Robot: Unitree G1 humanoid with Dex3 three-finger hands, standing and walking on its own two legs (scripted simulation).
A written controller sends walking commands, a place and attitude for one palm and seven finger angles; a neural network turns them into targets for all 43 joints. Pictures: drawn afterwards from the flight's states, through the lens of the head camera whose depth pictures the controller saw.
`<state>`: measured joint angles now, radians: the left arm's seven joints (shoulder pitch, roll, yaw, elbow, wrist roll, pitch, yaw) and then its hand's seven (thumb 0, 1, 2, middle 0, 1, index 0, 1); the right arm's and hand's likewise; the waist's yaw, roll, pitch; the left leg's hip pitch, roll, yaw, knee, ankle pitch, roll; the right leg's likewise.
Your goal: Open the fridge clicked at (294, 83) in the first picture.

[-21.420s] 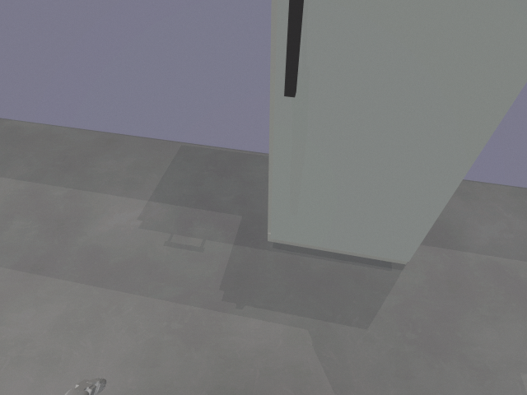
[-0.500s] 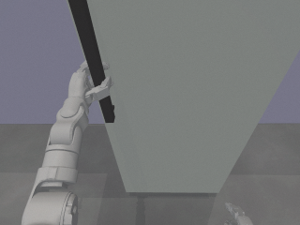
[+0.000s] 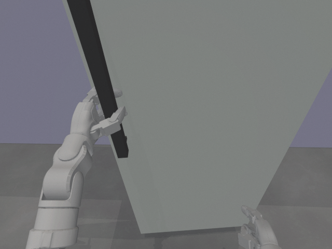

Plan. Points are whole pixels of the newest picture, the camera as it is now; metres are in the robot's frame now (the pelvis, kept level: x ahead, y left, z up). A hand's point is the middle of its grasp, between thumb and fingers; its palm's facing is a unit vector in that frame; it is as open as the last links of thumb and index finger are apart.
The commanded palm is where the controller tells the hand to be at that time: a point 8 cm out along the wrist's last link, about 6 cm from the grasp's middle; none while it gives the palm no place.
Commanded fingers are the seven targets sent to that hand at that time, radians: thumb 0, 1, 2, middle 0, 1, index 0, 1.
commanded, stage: walk backward, drawing the door open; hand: left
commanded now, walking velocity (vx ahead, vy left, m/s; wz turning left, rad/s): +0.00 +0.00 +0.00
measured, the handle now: (108, 90) +0.38 +0.15 +0.24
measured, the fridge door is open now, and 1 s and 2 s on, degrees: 6 30 56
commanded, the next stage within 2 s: none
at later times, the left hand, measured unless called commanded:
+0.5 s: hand (119, 168) +0.21 +0.10 +0.19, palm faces -0.03 -0.98 -0.21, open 7.6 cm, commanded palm +0.18 +0.15 +0.20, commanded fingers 0.00 0.90 0.90 -0.45 -1.40 -0.45 -1.40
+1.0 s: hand (142, 212) +0.14 +0.04 +0.18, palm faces +0.17 -0.96 -0.22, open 7.9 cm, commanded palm +0.10 +0.09 +0.19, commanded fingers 0.00 0.90 0.90 -0.45 -1.40 -0.45 -1.40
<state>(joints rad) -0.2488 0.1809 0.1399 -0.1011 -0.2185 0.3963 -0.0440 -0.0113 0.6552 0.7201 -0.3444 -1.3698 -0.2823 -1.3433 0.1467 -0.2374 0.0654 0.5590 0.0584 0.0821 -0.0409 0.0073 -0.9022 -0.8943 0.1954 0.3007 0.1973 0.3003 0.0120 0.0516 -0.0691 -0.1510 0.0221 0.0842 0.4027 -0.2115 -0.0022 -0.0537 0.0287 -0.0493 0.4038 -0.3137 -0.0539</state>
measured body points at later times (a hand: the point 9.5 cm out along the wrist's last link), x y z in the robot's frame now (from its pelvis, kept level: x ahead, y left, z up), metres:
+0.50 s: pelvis -0.07 +0.01 +0.00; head -0.05 -0.02 +0.45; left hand +0.21 +0.15 +0.20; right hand +0.09 -0.21 -0.11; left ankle +0.00 +0.13 -0.74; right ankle -0.06 -0.08 -0.74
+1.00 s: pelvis -0.12 -0.11 -0.01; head -0.03 -0.10 +0.43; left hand +0.12 +0.10 +0.19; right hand +0.11 -0.26 -0.13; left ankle -0.18 +0.06 -0.74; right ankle -0.06 -0.19 -0.68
